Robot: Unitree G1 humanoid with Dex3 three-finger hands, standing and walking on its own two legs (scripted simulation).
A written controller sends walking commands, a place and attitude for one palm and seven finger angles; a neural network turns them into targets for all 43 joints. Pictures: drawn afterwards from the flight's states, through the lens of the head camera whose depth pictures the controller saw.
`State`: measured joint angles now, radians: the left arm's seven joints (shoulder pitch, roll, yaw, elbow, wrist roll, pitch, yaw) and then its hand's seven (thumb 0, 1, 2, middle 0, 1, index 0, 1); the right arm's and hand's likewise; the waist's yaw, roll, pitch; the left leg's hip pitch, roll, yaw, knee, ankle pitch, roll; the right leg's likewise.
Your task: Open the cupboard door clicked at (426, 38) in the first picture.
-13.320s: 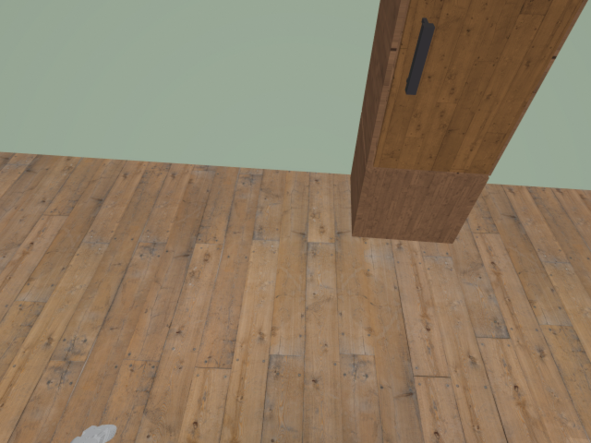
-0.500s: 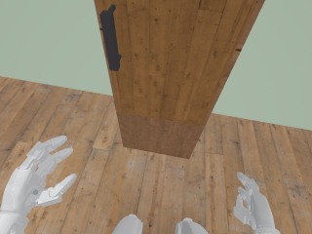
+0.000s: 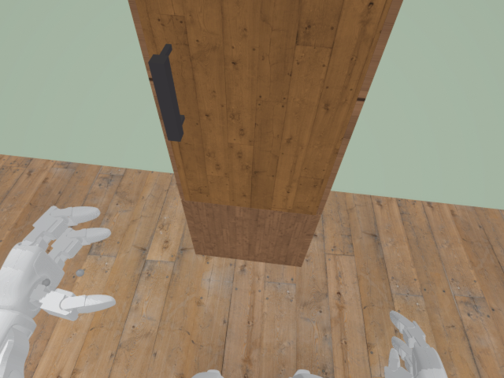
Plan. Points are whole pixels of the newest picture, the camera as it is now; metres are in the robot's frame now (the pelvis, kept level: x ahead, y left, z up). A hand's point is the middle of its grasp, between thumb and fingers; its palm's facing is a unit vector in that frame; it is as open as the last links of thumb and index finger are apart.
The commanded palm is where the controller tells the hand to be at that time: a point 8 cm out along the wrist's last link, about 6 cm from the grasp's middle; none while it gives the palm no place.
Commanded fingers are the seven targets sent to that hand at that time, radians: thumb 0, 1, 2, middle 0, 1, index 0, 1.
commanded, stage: raise the hand with hooked fingers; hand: left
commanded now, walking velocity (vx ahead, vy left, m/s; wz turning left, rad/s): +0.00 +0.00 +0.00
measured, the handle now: (171, 95) +0.59 +0.20 +0.11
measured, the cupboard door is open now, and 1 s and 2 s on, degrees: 0 0 0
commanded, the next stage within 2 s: move the hooked fingers beside the handle in 1.02 s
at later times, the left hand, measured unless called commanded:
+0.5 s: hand (53, 215) +0.30 +0.29 +0.13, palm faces -0.01 -1.00 -0.04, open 13.9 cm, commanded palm +0.27 +0.33 +0.13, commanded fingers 0.00 -0.50 0.30 -0.30 -1.20 -0.30 -1.20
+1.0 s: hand (64, 211) +0.30 +0.27 +0.13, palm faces -0.01 -1.00 -0.04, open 14.0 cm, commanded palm +0.27 +0.32 +0.13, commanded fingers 0.00 -0.50 0.30 -0.30 -1.20 -0.30 -1.20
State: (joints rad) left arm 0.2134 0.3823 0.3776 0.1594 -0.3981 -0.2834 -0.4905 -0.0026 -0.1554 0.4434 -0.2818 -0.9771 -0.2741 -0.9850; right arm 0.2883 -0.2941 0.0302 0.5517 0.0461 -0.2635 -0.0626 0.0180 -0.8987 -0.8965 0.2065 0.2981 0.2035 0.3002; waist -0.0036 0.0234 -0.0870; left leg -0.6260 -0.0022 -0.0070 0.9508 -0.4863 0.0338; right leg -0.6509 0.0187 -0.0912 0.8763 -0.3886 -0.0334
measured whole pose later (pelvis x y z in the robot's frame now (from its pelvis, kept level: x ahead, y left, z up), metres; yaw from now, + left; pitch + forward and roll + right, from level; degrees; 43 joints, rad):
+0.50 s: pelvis +0.01 +0.01 +0.02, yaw +0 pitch +6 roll -2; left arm -0.06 0.45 0.42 0.33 -0.36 -0.13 -0.53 -0.01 -0.49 0.30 -0.31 -1.19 -0.30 -1.20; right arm 0.27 -0.27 0.08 0.56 0.05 -0.21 -0.09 0.02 -0.90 -0.90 0.21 0.30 0.21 0.30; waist 0.02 0.03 -0.07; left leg -0.47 -0.02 0.00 0.79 -0.43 0.05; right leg -0.49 0.01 -0.07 0.72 -0.33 -0.01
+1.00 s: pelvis +0.00 +0.00 +0.03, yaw +0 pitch +5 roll -1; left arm -0.09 0.44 0.43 0.39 -0.35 -0.14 -0.53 -0.02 -0.50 0.30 -0.31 -1.20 -0.30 -1.20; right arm 0.29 -0.28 0.06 0.56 0.05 -0.19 -0.09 0.02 -0.90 -0.90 0.21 0.30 0.20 0.30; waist 0.01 0.03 -0.06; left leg -0.43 -0.01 0.01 0.74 -0.39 0.03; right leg -0.46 0.02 -0.07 0.69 -0.31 -0.03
